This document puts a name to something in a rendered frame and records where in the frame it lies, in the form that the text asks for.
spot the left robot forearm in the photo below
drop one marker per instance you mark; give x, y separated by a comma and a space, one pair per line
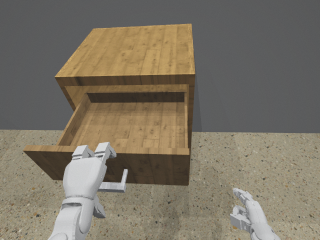
74, 219

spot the robot left hand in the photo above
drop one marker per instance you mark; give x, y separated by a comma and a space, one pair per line
85, 173

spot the right robot forearm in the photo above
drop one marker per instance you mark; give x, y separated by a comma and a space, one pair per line
262, 231

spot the robot right hand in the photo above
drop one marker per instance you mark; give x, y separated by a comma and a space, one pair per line
243, 218

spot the handle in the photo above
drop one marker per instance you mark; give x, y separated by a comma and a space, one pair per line
115, 187

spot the cabinet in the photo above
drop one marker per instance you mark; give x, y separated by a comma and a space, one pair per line
134, 58

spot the drawer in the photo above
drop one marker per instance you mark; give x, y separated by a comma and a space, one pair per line
147, 129

